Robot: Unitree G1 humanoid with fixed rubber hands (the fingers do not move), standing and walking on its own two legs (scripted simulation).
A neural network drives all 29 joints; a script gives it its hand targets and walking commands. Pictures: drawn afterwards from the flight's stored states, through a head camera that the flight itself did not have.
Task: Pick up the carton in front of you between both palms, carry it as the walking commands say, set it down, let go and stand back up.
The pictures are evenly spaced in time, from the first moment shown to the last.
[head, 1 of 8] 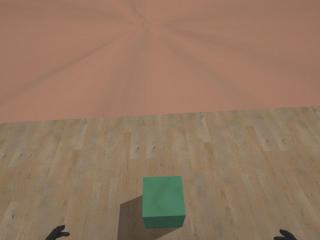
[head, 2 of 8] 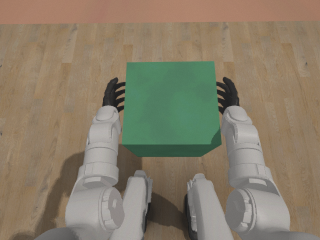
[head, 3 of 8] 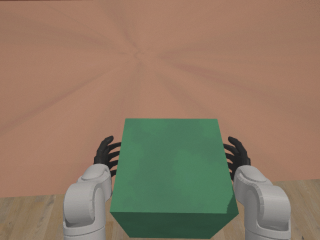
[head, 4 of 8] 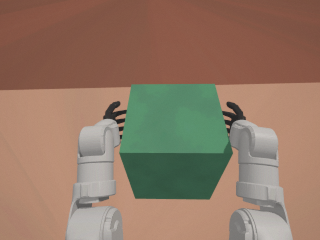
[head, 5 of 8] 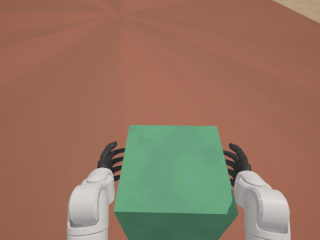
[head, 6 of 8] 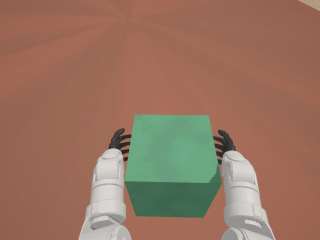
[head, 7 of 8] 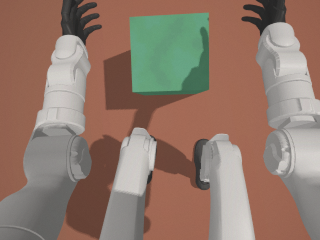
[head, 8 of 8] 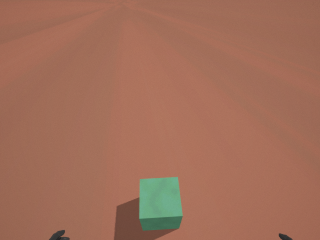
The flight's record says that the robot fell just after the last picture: no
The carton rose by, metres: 1.03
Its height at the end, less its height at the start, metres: +0.28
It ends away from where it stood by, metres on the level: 5.33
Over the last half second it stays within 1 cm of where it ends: yes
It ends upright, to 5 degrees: yes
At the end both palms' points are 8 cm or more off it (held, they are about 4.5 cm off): yes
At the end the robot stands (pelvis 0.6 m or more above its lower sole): yes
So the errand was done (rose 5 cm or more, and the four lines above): yes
